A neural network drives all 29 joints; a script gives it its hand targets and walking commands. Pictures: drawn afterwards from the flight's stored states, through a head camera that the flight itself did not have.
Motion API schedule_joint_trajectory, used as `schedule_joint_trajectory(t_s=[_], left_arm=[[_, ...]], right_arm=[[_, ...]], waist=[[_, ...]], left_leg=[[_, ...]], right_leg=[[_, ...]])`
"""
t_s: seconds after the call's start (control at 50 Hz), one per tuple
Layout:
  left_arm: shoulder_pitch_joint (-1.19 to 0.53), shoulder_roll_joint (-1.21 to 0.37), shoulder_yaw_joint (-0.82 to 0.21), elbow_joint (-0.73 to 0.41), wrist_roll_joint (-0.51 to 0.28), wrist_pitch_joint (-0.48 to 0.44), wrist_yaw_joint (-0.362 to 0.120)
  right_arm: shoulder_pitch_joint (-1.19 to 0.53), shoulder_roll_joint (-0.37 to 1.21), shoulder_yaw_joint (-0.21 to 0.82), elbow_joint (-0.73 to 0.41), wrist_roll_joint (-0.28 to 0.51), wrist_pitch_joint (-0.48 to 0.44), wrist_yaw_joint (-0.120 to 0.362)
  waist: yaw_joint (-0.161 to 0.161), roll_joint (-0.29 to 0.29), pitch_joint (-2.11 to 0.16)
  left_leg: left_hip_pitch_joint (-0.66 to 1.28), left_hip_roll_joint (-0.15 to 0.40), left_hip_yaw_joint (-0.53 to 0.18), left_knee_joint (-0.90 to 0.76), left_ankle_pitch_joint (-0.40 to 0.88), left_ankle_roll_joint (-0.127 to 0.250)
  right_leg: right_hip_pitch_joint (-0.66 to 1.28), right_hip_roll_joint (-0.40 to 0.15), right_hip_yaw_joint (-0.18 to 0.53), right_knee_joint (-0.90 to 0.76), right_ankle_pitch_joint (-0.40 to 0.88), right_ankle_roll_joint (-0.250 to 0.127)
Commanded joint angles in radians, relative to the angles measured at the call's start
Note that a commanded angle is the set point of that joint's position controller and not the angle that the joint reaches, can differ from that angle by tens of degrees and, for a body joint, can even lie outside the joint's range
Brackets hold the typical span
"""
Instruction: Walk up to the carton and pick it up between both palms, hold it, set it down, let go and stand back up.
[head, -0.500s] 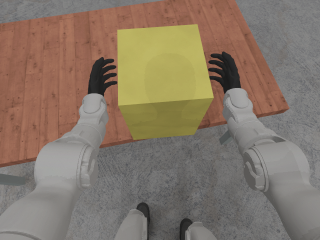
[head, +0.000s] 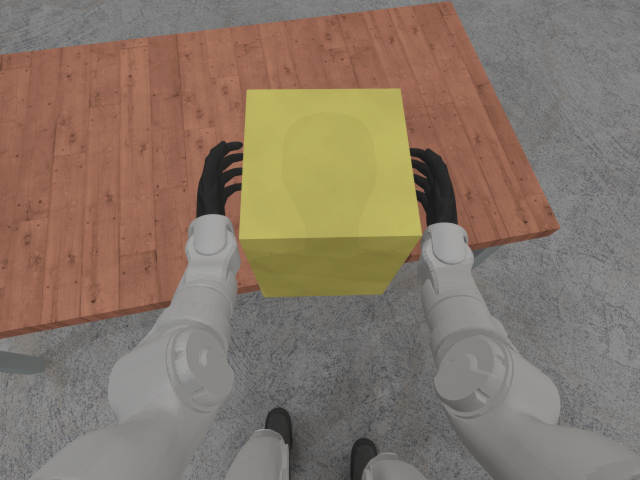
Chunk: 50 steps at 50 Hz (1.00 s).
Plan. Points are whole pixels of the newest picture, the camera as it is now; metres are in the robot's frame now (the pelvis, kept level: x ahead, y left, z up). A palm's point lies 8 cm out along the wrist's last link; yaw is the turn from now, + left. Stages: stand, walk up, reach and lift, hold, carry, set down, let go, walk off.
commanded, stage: reach and lift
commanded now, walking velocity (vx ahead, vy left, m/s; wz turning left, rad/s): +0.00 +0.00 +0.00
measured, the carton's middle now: (323, 206) +0.47 +0.03 -0.07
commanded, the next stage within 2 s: none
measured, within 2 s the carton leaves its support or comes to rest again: leaves its support in 1.94 s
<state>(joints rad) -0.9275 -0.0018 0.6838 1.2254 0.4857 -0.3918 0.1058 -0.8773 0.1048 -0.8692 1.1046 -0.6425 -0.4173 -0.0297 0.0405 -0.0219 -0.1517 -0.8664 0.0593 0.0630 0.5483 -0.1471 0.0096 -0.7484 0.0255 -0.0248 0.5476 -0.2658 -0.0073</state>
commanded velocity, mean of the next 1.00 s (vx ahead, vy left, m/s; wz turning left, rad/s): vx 0.00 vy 0.00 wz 0.00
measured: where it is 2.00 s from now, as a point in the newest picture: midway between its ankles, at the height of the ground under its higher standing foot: outside the picture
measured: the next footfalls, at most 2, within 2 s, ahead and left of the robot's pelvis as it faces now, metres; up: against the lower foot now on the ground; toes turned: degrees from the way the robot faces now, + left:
none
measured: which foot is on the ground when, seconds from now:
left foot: down 0.00-1.00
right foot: down 0.00-1.00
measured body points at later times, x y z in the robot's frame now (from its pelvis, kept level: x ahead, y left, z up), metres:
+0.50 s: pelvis +0.00 +0.00 +0.01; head +0.14 +0.03 +0.43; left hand +0.43 +0.18 -0.01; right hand +0.44 -0.12 +0.00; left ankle +0.04 +0.11 -0.72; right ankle -0.03 -0.12 -0.72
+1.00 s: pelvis +0.00 -0.01 +0.01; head +0.15 +0.03 +0.43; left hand +0.43 +0.18 -0.01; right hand +0.44 -0.12 -0.01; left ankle +0.04 +0.11 -0.72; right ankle -0.03 -0.12 -0.72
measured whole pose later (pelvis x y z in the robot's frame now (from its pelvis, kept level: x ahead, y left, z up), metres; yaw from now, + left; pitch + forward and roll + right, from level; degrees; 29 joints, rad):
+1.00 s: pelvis +0.00 -0.01 +0.01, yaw +1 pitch +26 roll -1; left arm -0.86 -0.05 0.71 1.08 0.56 -0.33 0.07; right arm -0.83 0.15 -0.91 1.05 -0.68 -0.40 -0.01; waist 0.03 -0.05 -0.14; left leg -0.80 0.06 0.07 0.46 -0.11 0.01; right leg -0.68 0.02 -0.06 0.47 -0.23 -0.02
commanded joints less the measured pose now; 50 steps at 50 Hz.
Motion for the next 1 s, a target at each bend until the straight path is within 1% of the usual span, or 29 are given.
schedule_joint_trajectory(t_s=[0.0, 0.12, 0.22, 0.44, 0.6, 0.98], left_arm=[[-0.422, -0.325, -0.130, -0.051, 0.086, -0.012, -0.069], [-0.417, -0.290, -0.117, -0.102, 0.090, -0.002, -0.058], [-0.422, -0.300, -0.116, -0.127, 0.094, 0.004, -0.060], [-0.414, -0.377, -0.125, -0.159, 0.119, 0.016, -0.071], [-0.398, -0.405, -0.136, -0.169, 0.124, 0.020, -0.072], [-0.395, -0.419, -0.154, -0.150, 0.113, 0.010, -0.085]], right_arm=[[-0.428, 0.363, 0.197, 0.056, -0.099, -0.032, 0.119], [-0.430, 0.339, 0.187, 0.019, -0.084, -0.019, 0.101], [-0.433, 0.355, 0.184, 0.002, -0.087, -0.011, 0.099], [-0.432, 0.420, 0.170, -0.002, -0.118, -0.019, 0.118], [-0.429, 0.437, 0.175, 0.006, -0.120, -0.030, 0.124], [-0.432, 0.467, 0.206, 0.020, -0.107, -0.047, 0.120]], waist=[[0.007, 0.029, -0.689], [0.005, 0.028, -0.695], [0.002, 0.027, -0.696], [0.002, 0.037, -0.694], [0.003, 0.039, -0.687], [0.001, 0.025, -0.681]], left_leg=[[0.670, -0.001, 0.043, 0.083, 0.600, -0.013], [0.638, -0.013, 0.050, 0.055, 0.548, -0.002], [0.632, -0.015, 0.049, 0.039, 0.522, 0.003], [0.691, -0.008, 0.042, 0.035, 0.562, -0.003], [0.706, -0.004, 0.039, 0.029, 0.579, -0.004], [0.640, -0.008, 0.042, 0.009, 0.529, 0.010]], right_leg=[[0.098, 0.003, -0.081, -0.067, 0.289, 0.011], [0.157, -0.010, -0.067, -0.076, 0.315, 0.019], [0.181, -0.015, -0.067, -0.081, 0.313, 0.022], [0.151, -0.008, -0.085, -0.101, 0.281, 0.015], [0.145, -0.006, -0.089, -0.112, 0.278, 0.011], [0.198, -0.017, -0.081, -0.100, 0.325, 0.018]])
